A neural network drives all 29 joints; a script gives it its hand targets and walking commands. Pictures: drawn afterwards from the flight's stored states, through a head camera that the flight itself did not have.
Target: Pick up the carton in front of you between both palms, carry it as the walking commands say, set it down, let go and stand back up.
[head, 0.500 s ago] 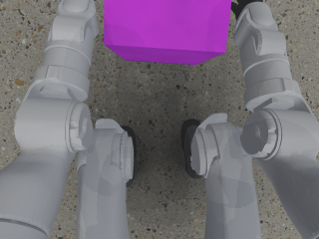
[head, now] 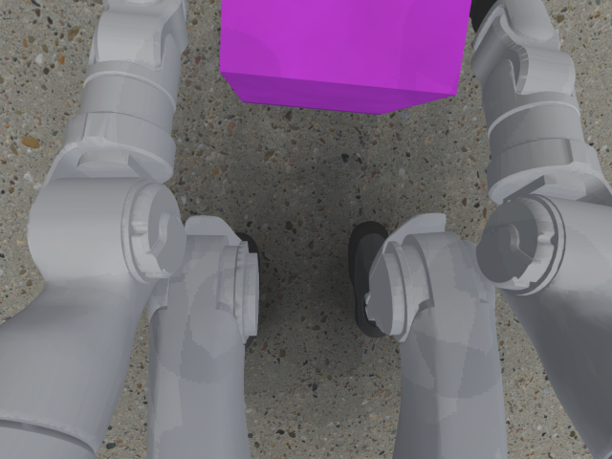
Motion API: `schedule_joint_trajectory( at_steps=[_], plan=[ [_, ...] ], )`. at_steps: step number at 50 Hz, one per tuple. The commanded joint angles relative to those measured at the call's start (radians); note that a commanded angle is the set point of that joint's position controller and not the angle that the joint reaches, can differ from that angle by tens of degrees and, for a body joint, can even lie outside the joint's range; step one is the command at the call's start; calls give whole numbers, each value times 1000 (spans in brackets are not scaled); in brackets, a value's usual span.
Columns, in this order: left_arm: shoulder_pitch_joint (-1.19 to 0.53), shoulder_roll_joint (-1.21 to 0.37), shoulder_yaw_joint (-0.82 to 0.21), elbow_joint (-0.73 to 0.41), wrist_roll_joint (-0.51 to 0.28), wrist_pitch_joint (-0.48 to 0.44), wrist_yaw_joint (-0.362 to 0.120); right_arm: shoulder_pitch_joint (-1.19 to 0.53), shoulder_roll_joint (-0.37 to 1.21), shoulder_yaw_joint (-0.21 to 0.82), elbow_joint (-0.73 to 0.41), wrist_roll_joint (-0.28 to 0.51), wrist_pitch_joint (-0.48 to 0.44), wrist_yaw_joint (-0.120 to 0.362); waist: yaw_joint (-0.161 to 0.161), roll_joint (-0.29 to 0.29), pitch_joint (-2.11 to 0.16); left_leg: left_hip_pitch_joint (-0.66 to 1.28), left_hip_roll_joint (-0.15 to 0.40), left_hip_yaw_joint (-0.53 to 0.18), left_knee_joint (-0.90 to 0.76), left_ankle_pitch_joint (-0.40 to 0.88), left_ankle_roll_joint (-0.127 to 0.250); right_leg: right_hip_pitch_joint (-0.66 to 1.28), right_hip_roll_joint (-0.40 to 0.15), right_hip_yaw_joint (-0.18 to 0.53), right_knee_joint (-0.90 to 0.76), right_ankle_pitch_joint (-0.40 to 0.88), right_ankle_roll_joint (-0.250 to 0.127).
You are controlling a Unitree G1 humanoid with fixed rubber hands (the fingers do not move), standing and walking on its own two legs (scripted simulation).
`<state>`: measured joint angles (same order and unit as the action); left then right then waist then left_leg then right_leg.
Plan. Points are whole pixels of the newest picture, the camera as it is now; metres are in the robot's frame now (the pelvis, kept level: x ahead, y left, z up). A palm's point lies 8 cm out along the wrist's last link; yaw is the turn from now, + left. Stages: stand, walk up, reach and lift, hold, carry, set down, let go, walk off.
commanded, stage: set down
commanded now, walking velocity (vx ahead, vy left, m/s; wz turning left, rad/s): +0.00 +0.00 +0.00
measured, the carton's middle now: (330, 7) +0.54 -0.01 -0.24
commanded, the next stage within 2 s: let go in 1.46 s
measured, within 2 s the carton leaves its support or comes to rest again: neither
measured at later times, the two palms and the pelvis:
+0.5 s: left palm out of the picture +0.56 +0.20 -0.16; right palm (512, 11) +0.53 -0.19 -0.16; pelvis +0.00 +0.00 +0.00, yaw +1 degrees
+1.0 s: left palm out of the picture +0.57 +0.20 +0.01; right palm out of the picture +0.53 -0.19 +0.01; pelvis +0.01 +0.00 +0.11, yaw +1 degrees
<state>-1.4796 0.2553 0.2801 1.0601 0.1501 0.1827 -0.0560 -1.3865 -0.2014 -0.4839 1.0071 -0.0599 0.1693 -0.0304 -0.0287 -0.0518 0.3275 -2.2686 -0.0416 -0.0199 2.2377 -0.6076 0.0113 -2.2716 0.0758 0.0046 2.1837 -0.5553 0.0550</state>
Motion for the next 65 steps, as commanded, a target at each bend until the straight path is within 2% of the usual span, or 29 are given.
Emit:
schedule_joint_trajectory(
  at_steps=[1, 5, 7, 8, 10, 11, 13, 16, 18, 22, 25, 29, 33, 36, 41, 45, 55, 65],
  plan=[
    [-264, -604, -182, 43, -10, 13, -147, -369, 720, 233, 11, 29, 19, 189, 51, 77, -716, 367, -49, 5, -222, 190, 30, 306, 49, -60, -130, 141, -21],
    [-264, -503, -159, 34, 3, -4, -123, -346, 625, 200, 23, 11, 1, 163, 46, 78, -735, 402, -41, 9, -221, 196, 15, 338, 39, -68, -126, 146, -7],
    [-220, -273, -104, 37, 5, -30, -73, -277, 406, 136, 32, -6, -23, 113, 36, 87, -757, 436, -28, 13, -218, 198, -3, 371, 24, -76, -124, 150, 5],
    [-175, -37, -52, 28, 7, -51, -16, -199, 177, 76, 46, -13, -42, 58, 34, 92, -777, 463, -17, 12, -219, 197, -14, 389, 13, -80, -123, 152, 12],
    [-193, 246, -71, 2, -47, -93, 83, -172, -110, 78, 31, 50, -91, -36, 28, 102, -876, 526, -2, 0, -222, 219, -21, 436, -3, -72, -123, 185, 19],
    [-241, 277, -103, -3, -94, -110, 108, -200, -145, 108, 37, 92, -110, -62, 23, 104, -918, 540, 1, -5, -211, 245, -25, 452, -7, -66, -116, 211, 17],
    [-309, 300, -161, -6, -193, -134, 125, -231, -180, 161, 47, 164, -137, -89, 1, 114, -969, 550, 10, -7, -186, 299, -28, 469, -18, -63, -104, 266, 12],
    [-370, 286, -266, -39, -318, -150, 115, -258, -209, 223, 26, 234, -163, -97, -49, 148, -1058, 607, 23, -24, -159, 378, -24, 483, -35, -67, -93, 342, 0],
    [-369, 278, -313, -43, -373, -148, 104, -256, -220, 247, -4, 257, -167, -99, -77, 158, -1126, 659, 27, -31, -150, 410, -25, 504, -42, -74, -93, 369, -3],
    [-301, 297, -323, -11, -413, -131, 97, -213, -222, 270, -60, 273, -155, -110, -85, 139, -1235, 687, 22, -11, -164, 408, -29, 596, -49, -82, -108, 383, 1],
    [-247, 318, -293, -19, -392, -122, 106, -164, -208, 282, -123, 280, -141, -126, -68, 125, -1354, 718, 13, 17, -190, 400, -27, 686, -40, -89, -132, 398, 2],
    [-223, 339, -230, -131, -332, -96, 125, -120, -183, 283, -260, 274, -103, -144, -42, 122, -1511, 782, -8, 51, -260, 390, -17, 773, -12, -98, -205, 405, -4],
    [-180, 325, -168, -133, -273, -63, 120, -64, -144, 249, -261, 237, -56, -147, -28, 120, -1362, 693, -16, 60, -347, 299, -7, 713, -2, -93, -293, 320, -5],
    [-152, 292, -146, -98, -249, -64, 101, -33, -111, 222, -225, 208, -53, -139, -35, 118, -1242, 623, -12, 50, -399, 267, -7, 655, -3, -87, -348, 289, -1],
    [-138, 270, -131, -74, -228, -65, 73, -25, -94, 195, -221, 172, -53, -128, -51, 127, -1250, 629, -12, 50, -480, 270, -15, 667, -4, -88, -429, 295, 1],
    [-132, 275, -122, -99, -215, -51, 65, -10, -100, 184, -261, 161, -41, -126, -57, 144, -1335, 710, -21, 53, -547, 297, -21, 713, -2, -97, -493, 311, 4],
    [-86, 284, -99, -250, -195, -3, 55, 59, -111, 184, -403, 166, 4, -110, -56, 172, -1518, 989, -37, 53, -721, 436, -26, 840, 8, -110, -673, 402, 5],
    [4, 242, -67, -216, -161, -14, 23, 150, -76, 154, -381, 127, -9, -79, -62, 161, -1423, 1105, -36, 28, -920, 505, -30, 924, 4, -91, -880, 445, 11]
  ],
)
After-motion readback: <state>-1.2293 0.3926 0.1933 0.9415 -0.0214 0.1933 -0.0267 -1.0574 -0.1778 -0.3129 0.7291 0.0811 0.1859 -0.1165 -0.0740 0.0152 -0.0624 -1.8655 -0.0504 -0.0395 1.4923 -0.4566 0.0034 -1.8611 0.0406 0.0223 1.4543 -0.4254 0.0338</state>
